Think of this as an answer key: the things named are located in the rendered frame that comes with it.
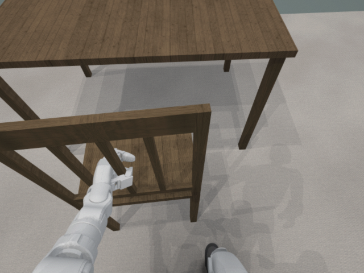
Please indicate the robot left hand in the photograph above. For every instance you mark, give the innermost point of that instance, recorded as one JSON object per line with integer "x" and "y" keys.
{"x": 104, "y": 173}

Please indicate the left robot forearm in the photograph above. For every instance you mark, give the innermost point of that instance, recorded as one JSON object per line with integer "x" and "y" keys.
{"x": 86, "y": 230}

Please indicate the table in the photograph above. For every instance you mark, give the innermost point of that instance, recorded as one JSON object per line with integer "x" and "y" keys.
{"x": 58, "y": 33}

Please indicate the right robot thigh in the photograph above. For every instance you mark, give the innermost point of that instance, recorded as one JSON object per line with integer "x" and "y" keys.
{"x": 225, "y": 262}

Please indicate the robot left upper arm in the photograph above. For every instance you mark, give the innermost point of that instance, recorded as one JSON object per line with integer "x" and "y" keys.
{"x": 64, "y": 265}

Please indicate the robot right shin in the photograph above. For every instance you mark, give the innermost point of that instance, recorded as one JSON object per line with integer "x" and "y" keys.
{"x": 218, "y": 249}

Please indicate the chair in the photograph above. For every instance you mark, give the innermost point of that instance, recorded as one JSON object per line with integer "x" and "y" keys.
{"x": 167, "y": 166}

